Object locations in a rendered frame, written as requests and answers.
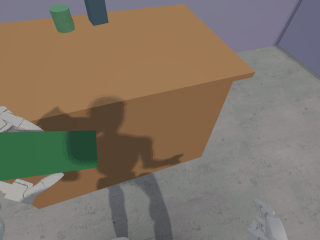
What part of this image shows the robot right hand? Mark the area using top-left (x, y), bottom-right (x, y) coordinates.
top-left (247, 199), bottom-right (288, 240)

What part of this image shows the sponge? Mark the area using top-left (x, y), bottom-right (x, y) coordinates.
top-left (0, 130), bottom-right (98, 181)

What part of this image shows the robot left hand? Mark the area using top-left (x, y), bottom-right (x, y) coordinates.
top-left (0, 106), bottom-right (64, 205)

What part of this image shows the table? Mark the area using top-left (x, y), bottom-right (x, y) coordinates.
top-left (0, 4), bottom-right (255, 209)

